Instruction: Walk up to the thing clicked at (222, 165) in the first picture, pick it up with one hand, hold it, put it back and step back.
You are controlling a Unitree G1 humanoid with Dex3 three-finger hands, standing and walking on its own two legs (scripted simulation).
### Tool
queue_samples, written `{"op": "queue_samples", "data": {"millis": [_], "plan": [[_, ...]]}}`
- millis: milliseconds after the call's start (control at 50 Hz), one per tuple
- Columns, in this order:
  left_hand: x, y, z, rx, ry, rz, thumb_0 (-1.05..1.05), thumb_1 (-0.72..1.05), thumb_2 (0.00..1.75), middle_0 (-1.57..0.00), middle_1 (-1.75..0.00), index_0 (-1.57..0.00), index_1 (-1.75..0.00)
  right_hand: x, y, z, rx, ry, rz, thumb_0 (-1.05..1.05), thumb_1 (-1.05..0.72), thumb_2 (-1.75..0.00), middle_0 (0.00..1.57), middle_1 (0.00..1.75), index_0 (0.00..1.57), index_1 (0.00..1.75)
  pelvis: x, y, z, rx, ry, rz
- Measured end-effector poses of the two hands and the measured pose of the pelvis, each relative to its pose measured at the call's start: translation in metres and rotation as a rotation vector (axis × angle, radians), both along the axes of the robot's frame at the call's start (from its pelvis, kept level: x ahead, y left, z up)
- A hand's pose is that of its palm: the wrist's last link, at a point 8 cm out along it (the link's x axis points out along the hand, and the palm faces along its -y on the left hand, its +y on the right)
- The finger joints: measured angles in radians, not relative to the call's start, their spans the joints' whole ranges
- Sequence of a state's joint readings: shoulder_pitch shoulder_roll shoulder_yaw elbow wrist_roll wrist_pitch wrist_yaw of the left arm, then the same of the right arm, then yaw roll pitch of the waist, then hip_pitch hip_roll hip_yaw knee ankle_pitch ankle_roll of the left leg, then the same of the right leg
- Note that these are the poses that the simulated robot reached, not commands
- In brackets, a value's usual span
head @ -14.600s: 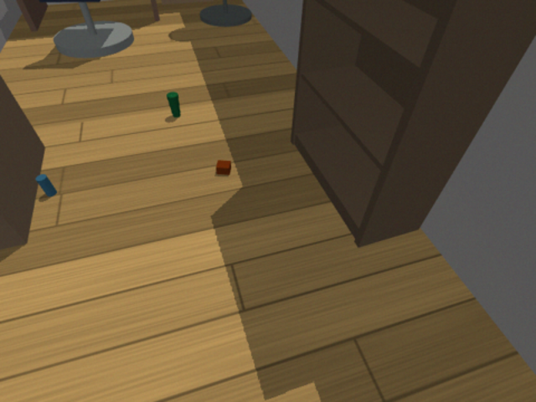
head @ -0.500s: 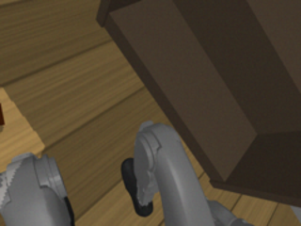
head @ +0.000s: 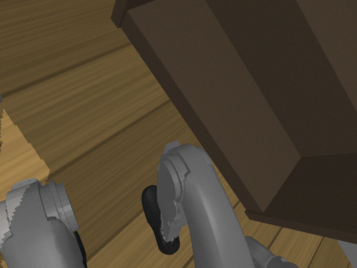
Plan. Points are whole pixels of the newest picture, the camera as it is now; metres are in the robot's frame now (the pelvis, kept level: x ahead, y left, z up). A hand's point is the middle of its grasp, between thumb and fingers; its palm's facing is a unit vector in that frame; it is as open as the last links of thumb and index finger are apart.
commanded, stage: rest palm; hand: left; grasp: from above
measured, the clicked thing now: out of the picture +0.43 +0.31 -0.27
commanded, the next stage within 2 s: close in 0.20 s
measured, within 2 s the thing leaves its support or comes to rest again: neither
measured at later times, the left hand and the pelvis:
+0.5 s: hand out of the picture +0.41 +0.30 -0.25, palm faces -0.48 -0.11 -0.87, open 13.7 cm; pelvis +0.00 +0.00 +0.00, yaw +0 degrees
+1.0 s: hand out of the picture +0.41 +0.31 -0.26, palm faces -0.49 -0.13 -0.86, open 12.8 cm; pelvis +0.00 +0.00 +0.00, yaw +0 degrees
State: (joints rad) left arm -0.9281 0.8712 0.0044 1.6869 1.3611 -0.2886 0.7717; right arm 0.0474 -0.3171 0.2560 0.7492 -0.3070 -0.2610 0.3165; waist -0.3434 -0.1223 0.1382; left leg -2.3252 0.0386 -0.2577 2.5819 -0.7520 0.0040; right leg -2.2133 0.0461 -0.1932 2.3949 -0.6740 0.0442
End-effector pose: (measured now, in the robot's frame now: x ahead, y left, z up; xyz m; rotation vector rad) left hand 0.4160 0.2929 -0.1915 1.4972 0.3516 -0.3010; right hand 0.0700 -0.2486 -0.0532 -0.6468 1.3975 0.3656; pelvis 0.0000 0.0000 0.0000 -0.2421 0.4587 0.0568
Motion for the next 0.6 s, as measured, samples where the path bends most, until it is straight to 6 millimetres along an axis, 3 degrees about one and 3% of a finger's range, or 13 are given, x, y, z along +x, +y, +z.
{"op": "queue_samples", "data": {"millis": [160,300,440,600], "plan": [[0.002,0.017,0.003,0.052,0.012,0.152,0.00,-0.47,0.96,-0.09,-0.95,-0.10,-0.96,0.006,-0.005,0.008,0.001,-0.050,0.000,0.00,-0.90,-0.90,0.20,0.30,0.20,0.30,-0.003,0.001,0.001,0.004,0.016,0.001],[0.001,0.030,-0.010,0.005,0.120,0.235,0.00,-0.47,0.94,-0.09,-0.97,-0.10,-0.97,-0.008,-0.009,0.011,-0.022,-0.011,-0.033,0.00,-0.91,-0.90,0.20,0.30,0.20,0.30,-0.002,-0.001,0.000,0.005,0.016,0.009],[0.002,0.017,-0.010,-0.037,0.118,0.093,0.00,-0.44,0.93,-0.10,-0.99,-0.11,-0.98,-0.017,-0.004,0.007,-0.024,0.047,-0.039,0.00,-0.90,-0.90,0.20,0.30,0.20,0.30,0.000,-0.002,0.001,0.003,0.002,0.008],[-0.001,-0.002,-0.001,-0.001,0.043,-0.016,0.00,-0.37,0.89,-0.13,-0.95,-0.16,-0.94,-0.009,-0.003,0.002,-0.017,0.004,-0.017,0.00,-0.89,-0.89,0.20,0.30,0.20,0.30,-0.004,-0.001,0.002,-0.002,-0.006,-0.004]]}}
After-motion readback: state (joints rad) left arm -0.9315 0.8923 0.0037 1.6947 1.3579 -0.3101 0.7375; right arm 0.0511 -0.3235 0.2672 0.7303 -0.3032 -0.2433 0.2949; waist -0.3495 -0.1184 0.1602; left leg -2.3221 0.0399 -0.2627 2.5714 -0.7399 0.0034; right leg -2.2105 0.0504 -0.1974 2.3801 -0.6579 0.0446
